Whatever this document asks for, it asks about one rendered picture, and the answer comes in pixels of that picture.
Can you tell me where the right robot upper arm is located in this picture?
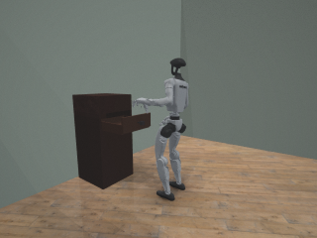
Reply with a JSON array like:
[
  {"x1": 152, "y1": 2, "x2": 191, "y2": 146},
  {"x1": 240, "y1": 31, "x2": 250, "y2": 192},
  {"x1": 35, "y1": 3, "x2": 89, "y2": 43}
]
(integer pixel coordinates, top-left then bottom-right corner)
[{"x1": 184, "y1": 82, "x2": 189, "y2": 108}]

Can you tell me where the robot left hand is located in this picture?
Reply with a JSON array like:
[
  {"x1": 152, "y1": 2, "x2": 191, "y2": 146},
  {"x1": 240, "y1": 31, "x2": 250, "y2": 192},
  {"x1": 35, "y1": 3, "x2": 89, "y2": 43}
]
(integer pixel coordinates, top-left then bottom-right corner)
[{"x1": 132, "y1": 97, "x2": 149, "y2": 114}]

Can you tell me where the left robot forearm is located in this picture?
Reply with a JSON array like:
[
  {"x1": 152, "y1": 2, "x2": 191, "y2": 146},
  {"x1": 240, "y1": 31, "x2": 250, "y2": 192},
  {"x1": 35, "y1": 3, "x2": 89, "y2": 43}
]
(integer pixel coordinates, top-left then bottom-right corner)
[{"x1": 145, "y1": 97, "x2": 169, "y2": 107}]

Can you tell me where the robot right hand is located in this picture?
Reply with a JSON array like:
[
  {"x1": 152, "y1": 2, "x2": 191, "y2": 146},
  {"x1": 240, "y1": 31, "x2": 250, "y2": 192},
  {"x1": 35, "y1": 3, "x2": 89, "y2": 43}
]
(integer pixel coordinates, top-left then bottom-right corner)
[{"x1": 159, "y1": 116, "x2": 169, "y2": 125}]

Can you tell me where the left robot upper arm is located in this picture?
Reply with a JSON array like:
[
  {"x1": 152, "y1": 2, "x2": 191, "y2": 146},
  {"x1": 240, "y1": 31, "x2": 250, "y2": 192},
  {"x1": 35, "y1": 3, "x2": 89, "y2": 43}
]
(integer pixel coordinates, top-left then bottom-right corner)
[{"x1": 163, "y1": 78, "x2": 175, "y2": 107}]

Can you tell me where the robot right foot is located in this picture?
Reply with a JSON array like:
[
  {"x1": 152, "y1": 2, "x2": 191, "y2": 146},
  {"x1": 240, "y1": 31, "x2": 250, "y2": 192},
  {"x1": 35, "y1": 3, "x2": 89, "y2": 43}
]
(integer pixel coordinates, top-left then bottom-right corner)
[{"x1": 169, "y1": 181, "x2": 185, "y2": 190}]

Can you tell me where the cabinet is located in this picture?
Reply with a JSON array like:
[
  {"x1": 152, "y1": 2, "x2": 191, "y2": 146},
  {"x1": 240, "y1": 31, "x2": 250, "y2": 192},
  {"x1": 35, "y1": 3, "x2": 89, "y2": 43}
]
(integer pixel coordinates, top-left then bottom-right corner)
[{"x1": 72, "y1": 93, "x2": 134, "y2": 189}]

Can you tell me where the drawer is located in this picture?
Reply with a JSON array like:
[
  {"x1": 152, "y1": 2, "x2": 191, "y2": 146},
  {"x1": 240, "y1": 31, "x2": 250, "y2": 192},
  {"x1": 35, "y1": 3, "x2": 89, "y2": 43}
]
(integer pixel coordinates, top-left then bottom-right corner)
[{"x1": 101, "y1": 112, "x2": 151, "y2": 135}]

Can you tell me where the right robot thigh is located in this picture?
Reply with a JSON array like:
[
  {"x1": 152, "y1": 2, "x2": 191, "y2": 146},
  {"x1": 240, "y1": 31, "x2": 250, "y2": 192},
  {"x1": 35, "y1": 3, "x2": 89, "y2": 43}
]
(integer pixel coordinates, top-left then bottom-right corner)
[{"x1": 168, "y1": 123, "x2": 186, "y2": 160}]

